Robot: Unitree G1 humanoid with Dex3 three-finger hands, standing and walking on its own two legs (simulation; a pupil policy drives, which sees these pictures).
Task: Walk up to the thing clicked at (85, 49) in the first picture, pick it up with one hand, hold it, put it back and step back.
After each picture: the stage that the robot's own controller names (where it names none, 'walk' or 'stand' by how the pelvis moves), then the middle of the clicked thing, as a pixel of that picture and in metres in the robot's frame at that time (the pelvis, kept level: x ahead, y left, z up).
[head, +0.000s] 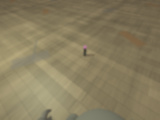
stand; (84, 51) +1.34 +0.09 -0.65
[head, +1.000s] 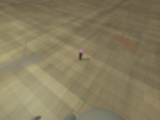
walk; (80, 55) +1.22 +0.11 -0.65
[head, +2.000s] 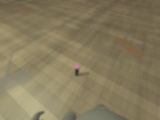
walk; (77, 70) +0.77 +0.14 -0.65
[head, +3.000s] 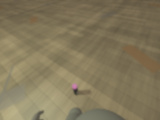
walk; (75, 89) +0.47 +0.21 -0.63
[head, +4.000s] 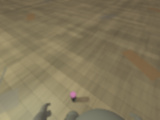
stand; (73, 97) +0.37 +0.18 -0.64
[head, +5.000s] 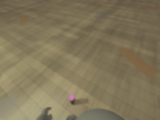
stand; (72, 100) +0.33 +0.20 -0.66
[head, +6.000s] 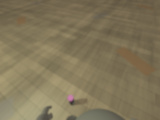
stand; (71, 100) +0.33 +0.21 -0.66
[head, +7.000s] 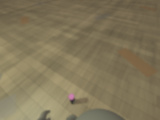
stand; (72, 99) +0.35 +0.20 -0.66
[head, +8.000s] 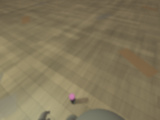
stand; (72, 99) +0.35 +0.20 -0.66
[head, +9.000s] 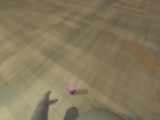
go down; (72, 90) +0.37 +0.19 -0.63
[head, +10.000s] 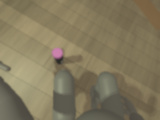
go down; (58, 57) +0.43 +0.23 -0.23
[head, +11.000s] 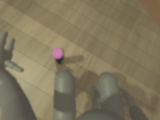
close in; (59, 57) +0.43 +0.24 -0.23
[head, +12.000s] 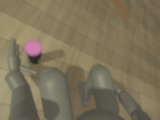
close; (34, 54) +0.40 +0.28 -0.15
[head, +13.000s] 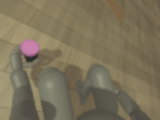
lift; (31, 54) +0.40 +0.28 -0.15
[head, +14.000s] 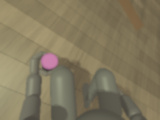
lift; (48, 64) +0.32 +0.25 -0.12
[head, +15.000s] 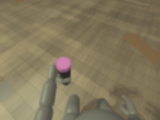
lift; (65, 73) +0.31 +0.16 +0.05
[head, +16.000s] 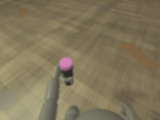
hold; (67, 73) +0.32 +0.15 +0.04
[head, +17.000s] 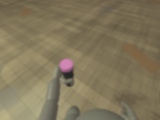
hold; (68, 75) +0.31 +0.15 +0.03
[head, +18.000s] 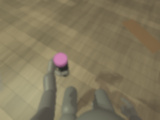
crouch; (63, 67) +0.37 +0.18 -0.02
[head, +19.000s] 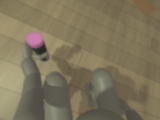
lower; (40, 50) +0.45 +0.26 -0.10
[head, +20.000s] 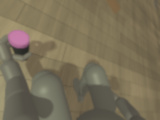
lower; (21, 49) +0.44 +0.29 -0.16
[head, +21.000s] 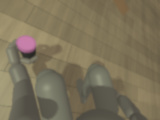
lower; (28, 52) +0.41 +0.28 -0.16
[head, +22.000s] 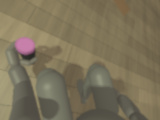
lower; (28, 54) +0.40 +0.29 -0.16
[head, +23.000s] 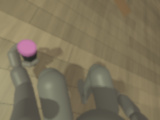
lower; (29, 55) +0.39 +0.29 -0.16
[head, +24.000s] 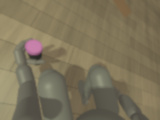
open; (35, 55) +0.41 +0.27 -0.16
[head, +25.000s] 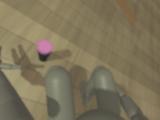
stand; (44, 53) +0.41 +0.26 -0.17
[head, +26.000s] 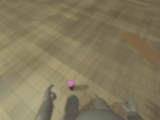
stand; (71, 85) +0.38 +0.18 -0.53
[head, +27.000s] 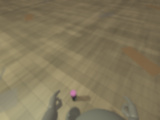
stand; (73, 96) +0.38 +0.17 -0.60
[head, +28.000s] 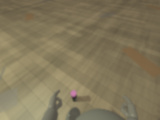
stand; (74, 96) +0.38 +0.17 -0.60
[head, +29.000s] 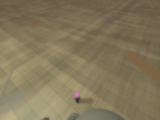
stand; (77, 98) +0.41 +0.16 -0.65
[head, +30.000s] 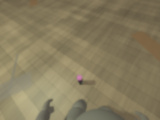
walk; (80, 80) +0.47 +0.17 -0.63
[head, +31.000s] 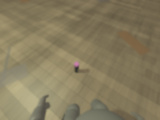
walk; (76, 67) +0.71 +0.15 -0.64
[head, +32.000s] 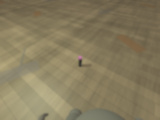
stand; (80, 61) +1.01 +0.19 -0.64
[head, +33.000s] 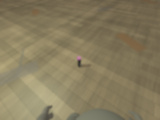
stand; (79, 62) +0.97 +0.19 -0.66
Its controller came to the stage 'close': yes
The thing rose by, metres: 0.68
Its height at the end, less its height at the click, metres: +0.00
